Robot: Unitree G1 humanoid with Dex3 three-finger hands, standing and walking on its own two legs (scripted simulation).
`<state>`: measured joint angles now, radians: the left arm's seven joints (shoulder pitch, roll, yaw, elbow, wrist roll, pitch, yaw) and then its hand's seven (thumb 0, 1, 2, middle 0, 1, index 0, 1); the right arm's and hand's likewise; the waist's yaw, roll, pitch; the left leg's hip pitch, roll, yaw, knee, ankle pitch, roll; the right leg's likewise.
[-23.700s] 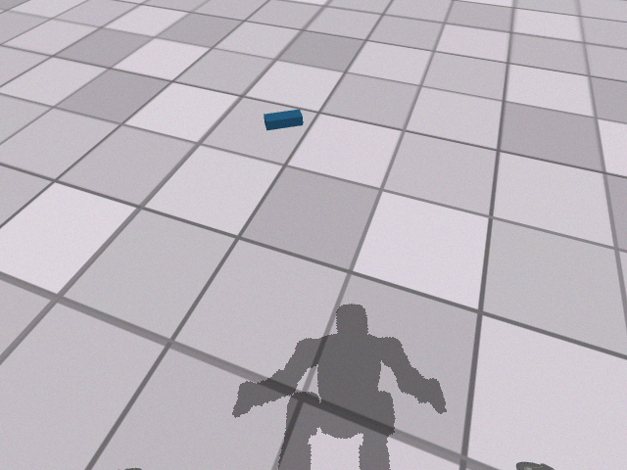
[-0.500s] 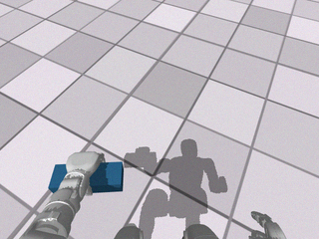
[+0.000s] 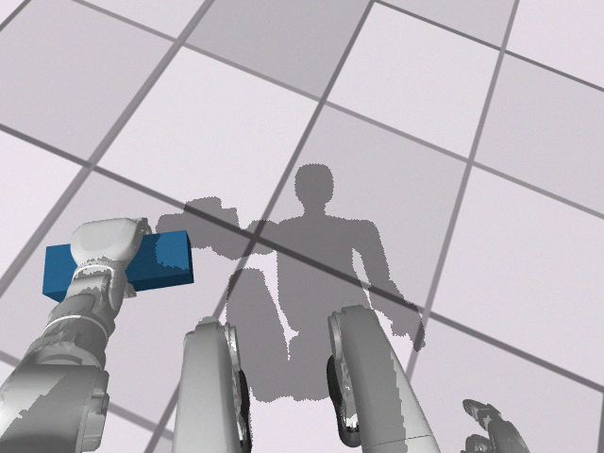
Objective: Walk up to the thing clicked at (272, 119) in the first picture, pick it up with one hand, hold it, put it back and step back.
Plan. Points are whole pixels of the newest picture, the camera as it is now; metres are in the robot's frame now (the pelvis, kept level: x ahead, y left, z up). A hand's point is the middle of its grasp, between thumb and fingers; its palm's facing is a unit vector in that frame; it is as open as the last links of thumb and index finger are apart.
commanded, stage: crouch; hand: left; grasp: from above
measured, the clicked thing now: (124, 265) +0.39 +0.25 -0.18
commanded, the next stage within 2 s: lower in 0.94 s
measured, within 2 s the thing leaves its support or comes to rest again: neither
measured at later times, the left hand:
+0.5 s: hand (144, 269) +0.41 +0.25 -0.29, palm faces -0.44 -0.04 -0.90, open 10.1 cm
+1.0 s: hand (152, 275) +0.41 +0.26 -0.36, palm faces -0.45 -0.04 -0.89, open 10.1 cm
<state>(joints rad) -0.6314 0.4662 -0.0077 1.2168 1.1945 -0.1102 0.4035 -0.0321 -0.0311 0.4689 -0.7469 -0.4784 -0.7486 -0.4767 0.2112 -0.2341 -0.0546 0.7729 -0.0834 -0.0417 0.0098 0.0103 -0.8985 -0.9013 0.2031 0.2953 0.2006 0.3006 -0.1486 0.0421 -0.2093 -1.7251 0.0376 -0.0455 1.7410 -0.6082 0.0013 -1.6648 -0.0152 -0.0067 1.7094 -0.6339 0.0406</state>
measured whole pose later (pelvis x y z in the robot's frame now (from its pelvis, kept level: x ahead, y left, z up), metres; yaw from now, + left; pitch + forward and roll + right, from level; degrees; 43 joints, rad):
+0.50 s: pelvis -0.01 -0.01 -0.12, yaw -3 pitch +37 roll -6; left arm -0.75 0.59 0.10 1.26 1.25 -0.17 0.43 -0.03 -0.01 0.44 -0.74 -0.48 -0.74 -0.48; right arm 0.14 -0.25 -0.04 0.76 -0.13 -0.09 0.10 0.01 -0.90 -0.90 0.20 0.30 0.20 0.30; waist -0.18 0.00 -0.14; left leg -2.10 0.04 -0.11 2.13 -0.68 -0.02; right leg -2.02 0.00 -0.04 2.08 -0.71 0.04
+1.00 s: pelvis -0.02 -0.01 -0.18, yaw -4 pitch +35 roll -6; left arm -0.81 0.66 0.13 1.38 1.28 -0.22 0.45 -0.03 0.01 0.43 -0.71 -0.50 -0.71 -0.50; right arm 0.13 -0.26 -0.01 0.80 -0.16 -0.09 0.13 0.01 -0.90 -0.90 0.20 0.30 0.20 0.30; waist -0.20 -0.02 -0.09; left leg -2.26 0.03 -0.13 2.32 -0.67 -0.02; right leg -2.18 0.02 -0.04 2.27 -0.70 0.04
